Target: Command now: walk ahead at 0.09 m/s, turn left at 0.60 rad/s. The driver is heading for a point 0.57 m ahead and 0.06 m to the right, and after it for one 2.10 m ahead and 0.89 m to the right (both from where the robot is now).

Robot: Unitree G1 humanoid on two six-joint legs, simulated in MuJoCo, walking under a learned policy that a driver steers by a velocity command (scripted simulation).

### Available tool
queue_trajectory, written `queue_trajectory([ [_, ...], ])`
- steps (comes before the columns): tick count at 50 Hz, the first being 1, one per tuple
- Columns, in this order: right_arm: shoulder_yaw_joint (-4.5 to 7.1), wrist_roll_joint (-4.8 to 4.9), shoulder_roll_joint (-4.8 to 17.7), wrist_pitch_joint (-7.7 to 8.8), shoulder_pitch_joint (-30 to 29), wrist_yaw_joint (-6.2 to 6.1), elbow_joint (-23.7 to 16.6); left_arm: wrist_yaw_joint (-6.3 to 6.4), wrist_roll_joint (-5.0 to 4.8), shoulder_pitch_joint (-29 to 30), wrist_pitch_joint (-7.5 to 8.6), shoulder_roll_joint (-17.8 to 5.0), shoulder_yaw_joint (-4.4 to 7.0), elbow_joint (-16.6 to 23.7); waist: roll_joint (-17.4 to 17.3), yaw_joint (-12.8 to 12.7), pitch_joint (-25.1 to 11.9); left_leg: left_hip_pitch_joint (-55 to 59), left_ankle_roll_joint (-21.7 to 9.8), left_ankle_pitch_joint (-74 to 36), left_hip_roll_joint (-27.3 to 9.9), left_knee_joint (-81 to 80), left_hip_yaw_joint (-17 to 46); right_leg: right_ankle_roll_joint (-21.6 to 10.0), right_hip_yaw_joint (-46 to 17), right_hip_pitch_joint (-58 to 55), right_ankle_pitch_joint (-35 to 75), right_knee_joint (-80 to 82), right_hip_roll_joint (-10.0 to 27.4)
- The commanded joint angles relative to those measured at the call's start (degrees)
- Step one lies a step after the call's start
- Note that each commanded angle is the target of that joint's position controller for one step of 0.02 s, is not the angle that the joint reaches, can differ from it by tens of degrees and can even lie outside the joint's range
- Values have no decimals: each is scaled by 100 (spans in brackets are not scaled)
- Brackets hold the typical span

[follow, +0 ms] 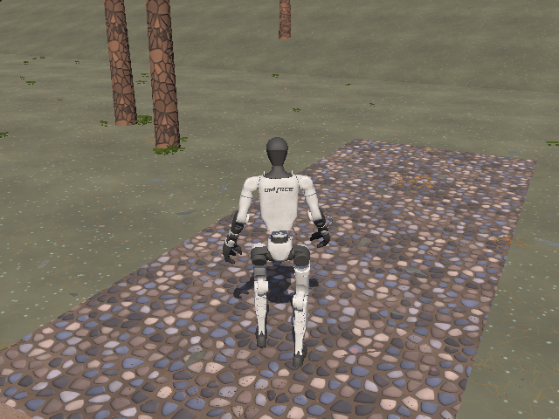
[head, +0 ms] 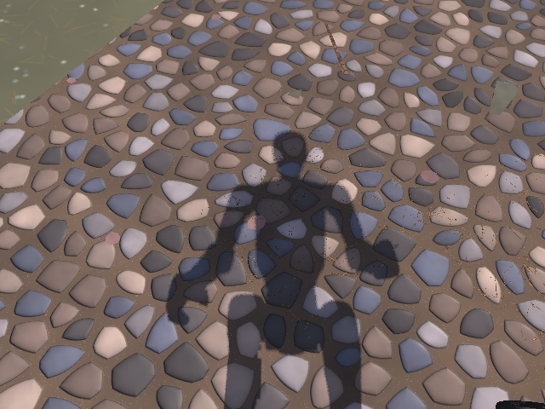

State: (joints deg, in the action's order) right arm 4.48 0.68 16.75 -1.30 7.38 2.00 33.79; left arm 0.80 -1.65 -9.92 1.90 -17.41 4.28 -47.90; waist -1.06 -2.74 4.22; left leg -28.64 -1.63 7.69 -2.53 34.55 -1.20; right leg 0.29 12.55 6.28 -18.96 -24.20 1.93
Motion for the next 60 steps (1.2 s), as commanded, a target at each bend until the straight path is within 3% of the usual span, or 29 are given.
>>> queue_trajectory([
  [1, 402, -41, 963, 64, 1030, -71, -211, 13, -34, 21, 17, -844, 202, 309, 132, 638, -1114, 1827, -487, -1380, 312, -1054, -6, -353, -261, 114, 3738, -1659, 897],
  [2, 553, -70, 1628, 38, 1315, -235, -280, -33, 282, -162, 45, -514, 81, 486, -1236, 527, -1618, 3340, -1142, -3868, -1049, -678, 1818, 60, -114, 1727, 643, -3440, 386],
  [3, 495, -104, 1694, 85, 1194, -213, -459, -103, 330, -239, 77, -454, -9, 678, -1623, 431, -2436, 4084, -2341, -2287, -1993, -1095, 3826, 198, -1071, 3070, -2175, -4833, -378],
  [4, 389, -23, 1256, 147, 1273, -142, -431, -179, 142, 98, 110, -787, 96, 646, -728, 730, -2304, 3813, -2106, -528, -1726, -1493, 3573, 123, -1725, 3428, -1741, -5023, -106],
  [5, 315, 57, 1052, 207, 1116, -135, -349, -209, 28, 349, 131, -775, 97, 756, -528, 621, -1658, 3309, -1730, 994, -1414, -1704, 3133, -3, -1687, 3646, -1229, -4728, 61],
  [6, 282, 87, 986, 220, 890, -142, -334, -194, 69, 412, 129, -720, 99, 706, -227, 475, -1204, 2674, -1443, 1836, -1169, -1916, 2874, -29, -1659, 3555, -871, -4224, 229],
  [10, 198, -112, 841, 279, 356, -270, -457, -175, 185, 194, 148, -559, 57, 557, -620, 222, -899, 1432, -1265, 1449, -669, -2272, 2045, 129, -1346, 2512, 71, -2996, 193],
  [13, 219, -66, 916, 334, 565, -283, -297, -180, 195, 375, 200, -332, -63, 581, -655, 398, -886, 1297, -1194, 1257, -611, -2199, 1735, 203, -1288, 2057, 478, -1977, 128],
  [17, 211, -21, 989, 341, 833, -204, -103, -231, 104, 545, 267, -488, -55, 684, -691, 541, -681, 1220, -1142, 1857, -830, -2085, 2005, 86, -1280, 1828, 579, -1325, 53],
  [21, 69, -24, 654, 305, 721, -170, -13, -253, 118, -280, 355, -476, -9, 417, -517, 53, -618, 540, -810, 2489, -514, -1371, 1898, -206, -1147, 547, 529, -654, -69],
  [22, -36, -47, 309, 311, 626, -183, -49, -220, 167, -773, 382, -636, 29, 312, -90, -134, -579, 101, -547, 2453, -164, -454, 1555, -377, -1854, 118, -11, -183, 445],
  [23, -136, -51, -83, 383, 707, -188, -191, -190, 230, -1208, 382, -1135, 121, 240, 1194, -70, -595, -985, -122, 2390, 525, 1375, 595, -899, -3598, -592, -1119, 682, 1497],
  [24, -47, 89, 315, 467, 555, -229, -413, -254, 259, -1499, 383, -1438, 223, 172, 1863, -191, -329, -2201, -64, 2754, 554, 2467, 548, -1610, -5520, -732, -2578, 1448, 2191],
  [25, 66, 123, 697, 506, 449, -257, -328, -253, 215, -1197, 412, -1076, 125, 287, 1243, -118, -15, -2442, -111, 2252, 233, 2962, 838, -1587, -5319, -578, -2389, 1376, 2107],
  [26, 85, 49, 722, 505, 426, -252, -219, -234, 209, -933, 403, -791, 42, 362, 949, -18, 11, -2359, -98, 1727, 120, 3014, 789, -1388, -4565, -459, -1460, 1206, 1790],
  [30, 47, -121, 364, 468, 517, -253, -25, -135, 234, -538, 337, -551, -67, 416, 869, 209, -493, -1161, 254, 757, -12, 2355, 360, -1072, -2493, -125, 3513, 938, 1056],
  [33, -88, -78, -23, 421, 228, -254, -16, -31, 187, -621, 231, -567, -66, 257, 786, 147, -715, -467, 367, 141, 82, 1190, 159, -930, -1680, -85, 4768, 729, 753],
  [38, -63, -37, 92, 399, -240, -179, -41, 7, 110, -867, 81, -747, -9, 53, 839, -56, -711, 190, 282, -387, 221, -59, 146, -990, -1747, -257, 4473, 549, 936],
  [42, 75, -146, 442, 477, 276, -199, 157, 2, 61, -774, 65, -644, -28, -6, 509, 306, -918, 1701, -215, -1866, 176, -1342, 269, -624, -1787, -76, 4014, -317, 659],
  [43, 155, -245, 847, 470, 617, -262, 162, -20, 239, -893, 151, -451, -100, 87, -31, 298, -1497, 2969, -573, -4244, -614, -753, 959, -340, -1578, 597, 2913, -1045, 336],
  [44, 87, -299, 654, 389, 753, -294, 231, -53, 292, -1482, 197, -50, -251, -19, -850, 150, -2179, 4028, -1464, -5111, -1530, -462, 1820, 11, -1446, 1450, 698, -1930, 5],
  [45, -35, -215, 172, 313, 854, -273, 313, -76, 229, -1179, 122, -200, -239, -46, -1088, 392, -2245, 3842, -1777, -4677, -1782, -772, 2293, 217, -1606, 1715, -1668, -2599, -68],
  [46, -114, -156, 54, 288, 650, -233, 369, -87, 139, -894, 26, -406, -175, 56, -887, 370, -1821, 3383, -1631, -3540, -1651, -1022, 2248, 288, -1712, 1987, -2231, -2849, 45],
  [48, 93, -30, 696, 240, 452, -211, 450, -23, 130, -657, -155, -548, -93, 98, -565, 366, -1103, 2479, -1315, -165, -1387, -1753, 2165, 320, -1395, 2342, -1836, -3026, 52],
  [50, 180, -22, 924, 220, 154, -264, 473, 27, 133, -616, -217, -571, -43, 113, -862, 223, -709, 1515, -1132, 2141, -1173, -2440, 2141, 262, -1270, 2085, -1219, -2947, 73],
  [56, 159, 68, 655, 311, -131, -270, 642, -34, 182, -813, 47, -240, -77, -114, -736, -54, -741, 667, -890, 2003, -807, -2375, 1234, -182, -914, 588, 316, -1089, -70],
  [58, 90, -1, 418, 282, -170, -278, 702, -58, 216, -1004, 50, -188, -80, -241, -451, -164, -662, 533, -633, 2010, -576, -1793, 879, -293, -861, 181, 483, -520, -195],
  [59, 2, -61, 139, 295, -199, -275, 702, -55, 237, -1126, 49, -265, -78, -243, -85, -179, -589, 393, -380, 1833, -298, -1053, 550, -419, -1361, 58, 265, -69, 113],
  [60, -107, -194, -241, 312, -94, -274, 664, -7, 231, -1219, 41, -662, -36, -142, 1141, -20, -637, -58, 97, 1941, 292, 643, -149, -726, -2928, -100, 281, 755, 1205],
])
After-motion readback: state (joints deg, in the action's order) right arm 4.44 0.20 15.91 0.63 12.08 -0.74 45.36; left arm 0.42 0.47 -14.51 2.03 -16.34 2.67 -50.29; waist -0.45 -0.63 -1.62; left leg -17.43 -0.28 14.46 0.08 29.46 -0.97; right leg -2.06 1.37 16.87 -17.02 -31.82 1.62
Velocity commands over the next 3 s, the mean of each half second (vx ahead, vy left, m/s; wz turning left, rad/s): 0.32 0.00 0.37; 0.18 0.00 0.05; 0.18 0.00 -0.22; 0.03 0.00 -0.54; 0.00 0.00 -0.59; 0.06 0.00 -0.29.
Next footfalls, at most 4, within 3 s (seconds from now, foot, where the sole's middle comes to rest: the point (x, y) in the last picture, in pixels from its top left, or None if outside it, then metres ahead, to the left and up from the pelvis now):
0.02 left None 0.14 0.11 -0.77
0.44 right None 0.24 -0.12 -0.77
0.84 left None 0.39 0.13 -0.77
1.18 right None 0.41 -0.11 -0.77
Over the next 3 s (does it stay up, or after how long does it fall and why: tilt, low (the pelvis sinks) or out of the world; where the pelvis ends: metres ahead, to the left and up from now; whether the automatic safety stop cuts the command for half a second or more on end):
stays up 0.47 -0.05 0.01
